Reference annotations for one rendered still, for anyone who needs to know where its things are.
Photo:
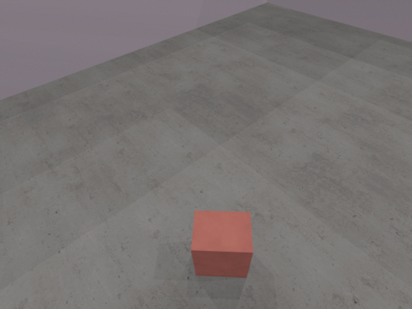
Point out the carton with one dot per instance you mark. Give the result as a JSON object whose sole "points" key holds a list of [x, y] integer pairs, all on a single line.
{"points": [[221, 243]]}

